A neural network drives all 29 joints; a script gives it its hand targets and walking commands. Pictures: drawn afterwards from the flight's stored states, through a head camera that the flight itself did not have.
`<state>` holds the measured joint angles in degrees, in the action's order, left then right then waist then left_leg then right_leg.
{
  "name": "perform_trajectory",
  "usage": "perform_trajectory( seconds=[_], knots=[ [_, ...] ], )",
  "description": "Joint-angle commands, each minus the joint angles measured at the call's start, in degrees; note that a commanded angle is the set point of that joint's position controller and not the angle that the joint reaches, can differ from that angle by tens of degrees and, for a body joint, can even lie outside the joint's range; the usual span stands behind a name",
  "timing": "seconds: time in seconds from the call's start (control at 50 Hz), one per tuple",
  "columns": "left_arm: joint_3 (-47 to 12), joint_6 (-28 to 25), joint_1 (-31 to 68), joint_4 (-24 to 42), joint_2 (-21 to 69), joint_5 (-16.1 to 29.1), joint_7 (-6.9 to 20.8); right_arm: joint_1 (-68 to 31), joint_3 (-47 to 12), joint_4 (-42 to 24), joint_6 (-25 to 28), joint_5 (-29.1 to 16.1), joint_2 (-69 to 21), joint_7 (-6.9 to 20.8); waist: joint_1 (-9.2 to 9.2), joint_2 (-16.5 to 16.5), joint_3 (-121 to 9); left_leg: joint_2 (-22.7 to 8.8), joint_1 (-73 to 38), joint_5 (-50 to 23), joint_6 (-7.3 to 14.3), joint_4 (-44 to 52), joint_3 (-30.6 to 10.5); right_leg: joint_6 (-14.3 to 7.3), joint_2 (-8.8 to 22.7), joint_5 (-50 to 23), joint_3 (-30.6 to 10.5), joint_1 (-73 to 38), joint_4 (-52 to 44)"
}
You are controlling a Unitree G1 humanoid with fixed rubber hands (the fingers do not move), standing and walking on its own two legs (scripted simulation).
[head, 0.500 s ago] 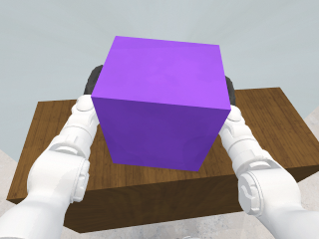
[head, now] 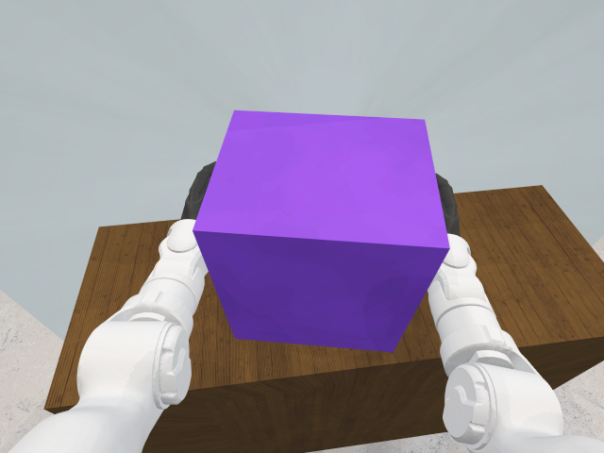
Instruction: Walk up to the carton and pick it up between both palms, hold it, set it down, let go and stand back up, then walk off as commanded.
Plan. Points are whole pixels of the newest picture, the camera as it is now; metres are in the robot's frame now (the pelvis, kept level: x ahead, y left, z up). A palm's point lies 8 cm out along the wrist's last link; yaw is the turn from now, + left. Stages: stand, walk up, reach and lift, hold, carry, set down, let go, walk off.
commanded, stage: reach and lift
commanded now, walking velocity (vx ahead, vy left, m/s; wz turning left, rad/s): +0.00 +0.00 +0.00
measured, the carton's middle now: (319, 240) +0.38 -0.06 +0.05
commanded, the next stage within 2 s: none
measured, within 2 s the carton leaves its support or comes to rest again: leaves its support in 0.86 s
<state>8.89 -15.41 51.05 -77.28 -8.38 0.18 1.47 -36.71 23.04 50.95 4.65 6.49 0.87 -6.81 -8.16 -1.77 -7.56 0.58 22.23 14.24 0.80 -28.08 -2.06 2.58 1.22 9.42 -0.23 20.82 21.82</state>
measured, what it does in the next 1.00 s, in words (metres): stands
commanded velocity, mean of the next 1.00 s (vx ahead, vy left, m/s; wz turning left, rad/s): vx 0.00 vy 0.00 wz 0.00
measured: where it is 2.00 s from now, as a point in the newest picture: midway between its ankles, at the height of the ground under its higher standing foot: outside the picture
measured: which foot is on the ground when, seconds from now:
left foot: down 0.00-1.00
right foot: down 0.00-1.00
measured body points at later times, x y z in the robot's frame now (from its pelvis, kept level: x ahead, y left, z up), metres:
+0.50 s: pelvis +0.01 +0.00 +0.01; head +0.03 +0.00 +0.46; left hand +0.45 +0.10 +0.08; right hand +0.37 -0.24 +0.07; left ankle -0.01 +0.10 -0.74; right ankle +0.01 -0.15 -0.74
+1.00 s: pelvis +0.01 -0.01 +0.01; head +0.01 +0.01 +0.46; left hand +0.44 +0.09 +0.11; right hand +0.36 -0.25 +0.09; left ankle -0.01 +0.10 -0.74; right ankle +0.01 -0.15 -0.74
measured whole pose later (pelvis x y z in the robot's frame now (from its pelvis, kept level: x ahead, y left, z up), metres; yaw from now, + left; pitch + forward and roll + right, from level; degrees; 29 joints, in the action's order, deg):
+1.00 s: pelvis +0.01 -0.01 +0.01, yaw +0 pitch +7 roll -2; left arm 7.0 -11.5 45.0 -63.5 -5.4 -2.7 -0.4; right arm -31.0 18.5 48.9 11.0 1.7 2.9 -7.7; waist -7.0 -0.5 -7.3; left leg 0.0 17.1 12.7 0.3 -23.3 -2.5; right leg 2.2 0.7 6.9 0.3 14.7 15.1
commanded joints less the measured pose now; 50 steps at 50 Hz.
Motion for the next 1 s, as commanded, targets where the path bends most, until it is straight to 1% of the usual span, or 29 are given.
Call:
perform_trajectory(
  seconds=[0.0, 0.06, 0.14, 0.2, 0.28, 0.38, 0.46, 0.6, 0.68, 0.78, 0.9, 0.98],
  knots=[
    [-9.74, -1.73, 36.23, 12.84, 35.81, -3.55, 7.53, -40.12, -23.10, -9.92, 3.29, 1.56, -33.23, 10.62, -1.91, -0.70, -27.22, 0.45, -13.21, -18.90, -4.91, 3.73, 2.23, -1.87, -3.32, -19.88, 3.17, -15.20, -0.23],
    [-10.64, -1.49, 34.78, 15.14, 36.90, -3.78, 7.03, -39.39, -24.63, -11.10, 3.49, 0.68, -33.74, 10.67, -1.31, -1.37, -29.21, 0.23, -14.91, -23.25, -5.44, 3.14, 2.16, -2.06, -3.62, -22.58, 3.23, -16.04, -0.23],
    [-12.81, -1.18, 32.37, 18.00, 39.18, -3.39, 6.22, -38.39, -26.74, -12.53, 4.24, -0.53, -34.55, 10.33, -1.38, -1.79, -31.43, -0.15, -17.67, -30.36, -6.29, 1.68, 1.74, -2.13, -4.08, -26.70, 3.50, -16.44, -0.24],
    [-14.02, -0.92, 30.93, 19.40, 40.22, -3.20, 5.82, -37.85, -28.20, -13.20, 4.48, -1.18, -35.14, 10.02, -1.52, -1.37, -31.17, -0.12, -17.78, -32.56, -6.52, 1.23, 1.48, -1.91, -4.14, -28.58, 3.47, -17.30, -0.39],
    [-14.14, -0.14, 30.13, 20.22, 40.28, -3.41, 6.13, -37.38, -28.69, -13.88, 4.06, -1.50, -35.06, 9.64, -1.68, -0.17, -28.23, 0.17, -16.54, -30.09, -6.09, 2.22, 1.37, -1.68, -3.83, -28.70, 3.31, -19.00, -0.95],
    [-12.96, 1.00, 29.58, 20.88, 39.44, -4.26, 6.63, -37.45, -28.29, -14.46, 3.55, -1.30, -34.30, 9.59, -1.09, 0.33, -26.62, 0.66, -15.05, -25.31, -5.30, 4.31, 1.78, -1.59, -3.32, -27.90, 3.05, -20.96, -1.66],
    [-13.25, 1.62, 29.85, 22.07, 39.49, -4.50, 6.66, -37.59, -27.65, -14.75, 3.70, -0.89, -34.00, 9.58, -1.08, 0.21, -27.89, 0.77, -15.73, -24.25, -5.18, 5.10, 1.90, -1.69, -3.34, -27.05, 3.16, -20.90, -2.43],
    [-14.43, 1.91, 29.62, 23.58, 40.25, -4.66, 6.22, -37.60, -27.59, -14.90, 4.76, -0.25, -34.37, 9.42, -0.95, 0.03, -30.73, 0.79, -17.22, -25.23, -5.35, 5.11, 2.05, -1.61, -3.51, -27.55, 3.54, -20.91, -3.01],
    [-16.10, 1.21, 31.00, 25.22, 41.47, -4.21, 5.74, -38.85, -28.23, -15.66, 6.48, -0.32, -34.55, 9.20, -1.16, -0.55, -33.03, 0.69, -18.25, -27.40, -5.78, 4.53, 1.80, -1.59, -3.73, -28.68, 3.77, -20.77, -2.95],
    [-17.54, 0.02, 32.92, 27.60, 42.41, -3.85, 4.91, -40.73, -30.37, -16.87, 8.89, -1.22, -34.75, 8.75, -0.95, -0.62, -34.56, 0.76, -18.70, -29.80, -6.12, 3.81, 1.49, -1.41, -3.69, -30.47, 3.68, -21.43, -2.86],
    [-17.81, -0.83, 35.53, 28.84, 42.87, -4.14, 3.96, -44.39, -31.78, -18.12, 11.54, -1.99, -34.12, 8.42, -0.12, -0.43, -33.54, 0.78, -17.50, -27.76, -5.86, 4.29, 1.37, -1.47, -3.57, -28.27, 3.54, -20.99, -3.23],
    [-15.37, -1.27, 35.49, 27.82, 41.69, -5.88, 3.75, -45.72, -31.53, -17.64, 13.17, -1.41, -33.05, 8.47, 0.99, 0.99, -32.46, 0.83, -16.36, -24.08, -5.04, 5.58, 1.83, -1.45, -3.30, -25.86, 3.27, -21.28, -3.69]
  ],
)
